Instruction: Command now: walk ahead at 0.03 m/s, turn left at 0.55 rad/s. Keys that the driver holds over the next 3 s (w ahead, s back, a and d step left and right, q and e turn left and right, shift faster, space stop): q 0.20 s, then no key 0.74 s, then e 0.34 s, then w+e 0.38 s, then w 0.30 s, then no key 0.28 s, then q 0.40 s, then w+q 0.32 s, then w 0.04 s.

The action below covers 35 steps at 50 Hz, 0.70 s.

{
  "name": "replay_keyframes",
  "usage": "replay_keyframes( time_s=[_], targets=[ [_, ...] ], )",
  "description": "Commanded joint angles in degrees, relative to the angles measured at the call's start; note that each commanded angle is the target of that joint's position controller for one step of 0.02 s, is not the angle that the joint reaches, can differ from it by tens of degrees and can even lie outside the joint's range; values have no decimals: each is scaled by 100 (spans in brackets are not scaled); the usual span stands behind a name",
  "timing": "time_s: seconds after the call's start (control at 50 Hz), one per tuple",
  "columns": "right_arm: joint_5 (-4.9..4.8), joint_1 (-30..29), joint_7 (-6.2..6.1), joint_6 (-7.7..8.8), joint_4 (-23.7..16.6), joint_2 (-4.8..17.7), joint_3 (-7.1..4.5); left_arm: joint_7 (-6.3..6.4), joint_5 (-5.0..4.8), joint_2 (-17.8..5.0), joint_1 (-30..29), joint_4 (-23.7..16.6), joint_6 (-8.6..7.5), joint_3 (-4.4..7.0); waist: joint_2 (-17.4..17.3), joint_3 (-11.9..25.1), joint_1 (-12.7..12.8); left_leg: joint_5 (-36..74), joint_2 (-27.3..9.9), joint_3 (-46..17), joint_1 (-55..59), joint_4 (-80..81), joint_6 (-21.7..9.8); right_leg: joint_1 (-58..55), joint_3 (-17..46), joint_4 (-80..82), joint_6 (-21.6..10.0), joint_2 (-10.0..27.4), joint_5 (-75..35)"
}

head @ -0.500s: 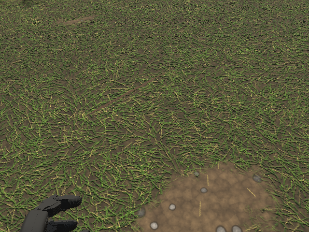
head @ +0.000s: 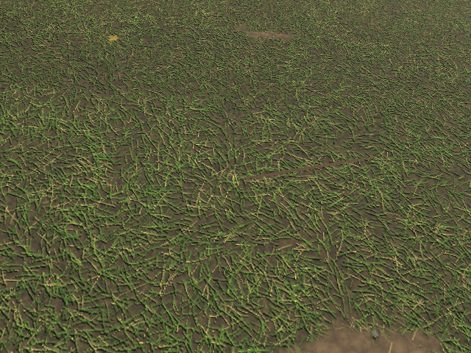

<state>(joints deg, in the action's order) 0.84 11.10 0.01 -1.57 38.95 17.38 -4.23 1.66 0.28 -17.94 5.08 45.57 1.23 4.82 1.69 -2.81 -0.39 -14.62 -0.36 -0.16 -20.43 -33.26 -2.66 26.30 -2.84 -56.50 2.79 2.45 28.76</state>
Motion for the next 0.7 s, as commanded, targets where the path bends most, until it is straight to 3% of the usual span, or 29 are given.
replay_keyframes(
  time_s=[0.02, 0.06, 0.16, 0.22, 0.3, 0.36, 0.38, 0.4, 0.42, 0.44, 0.46, 0.5, 0.56, 0.6, 0.64, 0.66, 0.68, 0.7],
  targets=[
    [-139, -105, -88, 177, -407, 961, -251, 118, 19, -595, -151, -369, -46, 178, -850, 815, 28, 2559, -1393, -1847, 1475, 1303, -1024, 1238, 664, -826, 11, -15, -281],
    [-102, -147, -155, 140, -473, 884, -204, 99, 2, -531, -50, -328, -72, 181, -908, 987, 111, 2819, -1212, -1715, 1369, 1284, -1006, 896, 644, -836, 74, -158, -650],
    [-127, -32, -247, 69, -534, 1012, -264, 56, -45, -334, -242, -363, -106, 99, -912, 962, -32, 2084, -1085, -1957, 1483, 1267, -1018, 639, 761, 554, 212, -297, -925],
    [-97, -130, -233, 18, -587, 1039, -276, 1, -64, -381, -193, -329, -125, 94, -1030, 887, -56, 1584, -1047, -2166, 1161, 1283, -1042, 174, 763, 1111, 215, -344, -907],
    [-80, -199, -165, -27, -565, 915, -208, -94, -88, -427, -65, -290, -180, 82, -1108, 880, -117, 1802, -1028, -2405, 1023, 1089, -1021, -424, 651, 1753, 107, -325, -815],
    [-149, -317, -170, -68, -523, 768, -120, -185, -37, -363, 293, -182, -260, 56, -954, 820, 147, 1597, -720, -2331, 769, 771, -672, -1367, 518, 3404, -162, -284, -2031],
    [-100, -134, -177, -49, -487, 611, -68, -178, 63, -605, 380, -192, -271, 90, -537, 850, 74, 846, -428, -2072, 416, 426, -354, -1852, 1006, 3643, -373, 285, -2565],
    [16, 241, -157, -2, -468, 383, -3, -139, 127, -1006, 280, -266, -244, 142, 746, 879, -283, -919, 385, -1262, -152, -522, 15, -2200, 2049, 3725, -879, 1289, -3790],
    [-14, -52, -177, 42, -580, 639, -88, -144, 225, -831, 180, -224, -255, 79, 1315, 647, -137, -1970, 529, -868, -443, -1109, 293, -1548, 2815, 3944, -1764, 1894, -3686],
    [-45, -176, -209, 47, -500, 978, -196, -140, 201, -665, 20, -310, -299, 30, 914, 504, -14, -1977, 367, -964, -444, -1895, 450, -1455, 2720, 4012, -1902, 1779, -3433],
    [-90, -176, -220, 24, -424, 998, -247, -112, 122, -656, -72, -283, -312, 30, 757, 467, -36, -1788, 382, -962, -605, -2315, 544, -1567, 2425, 3941, -1755, 1550, -3352],
    [-75, -32, -246, -66, -268, 726, -207, -86, -14, -555, -186, -247, -329, -23, 601, 418, -77, -1473, 264, -1046, -660, -2473, 732, -1736, 1991, 3790, -1540, 1280, -3484],
    [-94, -117, -192, -46, -201, 226, -15, -75, -20, -446, -150, -105, -225, -68, 749, 514, -11, -1216, 65, -459, -53, -1163, 838, -1841, 1329, 3593, -1342, 817, -3878],
    [-145, -238, -178, -15, -151, 209, 5, -71, -10, -538, 103, 2, -149, -56, 849, 623, 164, -866, 71, -228, 370, -217, 828, -1986, 1346, 3450, -1371, 818, -4159],
    [-146, 22, -170, -14, 44, 294, -25, -87, -85, -537, 170, 85, -126, -84, 748, 613, 15, 404, 127, -86, 1060, 1270, 670, -1890, 1305, 3333, -1202, 724, -3977],
    [-90, -1, -181, -19, 48, 467, -47, -103, -81, -486, 343, 145, -174, -112, 571, 639, 70, 991, -33, -348, 1492, 1482, 530, -1669, 1331, 3369, -959, 675, -3598],
    [-36, 18, -223, -35, 1, 778, -91, -147, 27, -410, 407, 149, -255, -155, 56, 780, 178, 2227, -506, -798, 1956, 1198, 351, -1334, 1118, 3198, -665, 494, -3113],
    [-19, -47, -192, -42, 138, 898, -125, -177, 44, -269, 577, 205, -307, -174, -778, 824, 427, 1769, -511, -764, 1567, 839, 55, -1502, 651, 3358, -384, 67, -2183]
  ],
)
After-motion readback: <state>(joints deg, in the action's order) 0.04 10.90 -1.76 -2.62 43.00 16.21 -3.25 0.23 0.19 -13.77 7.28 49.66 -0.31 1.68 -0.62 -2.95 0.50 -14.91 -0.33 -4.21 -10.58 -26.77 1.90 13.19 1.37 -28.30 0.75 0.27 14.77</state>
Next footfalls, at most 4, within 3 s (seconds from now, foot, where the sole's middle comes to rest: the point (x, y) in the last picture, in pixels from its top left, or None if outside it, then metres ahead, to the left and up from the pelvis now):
0.38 right None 0.08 -0.14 -0.77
0.66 left None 0.01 0.12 -0.77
1.82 left None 0.30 0.07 -0.77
2.22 right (298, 330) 0.52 -0.21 -0.77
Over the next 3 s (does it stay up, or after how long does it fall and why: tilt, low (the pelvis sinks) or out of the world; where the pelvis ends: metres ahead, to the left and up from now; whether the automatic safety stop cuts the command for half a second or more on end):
stays up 0.52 -0.05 0.02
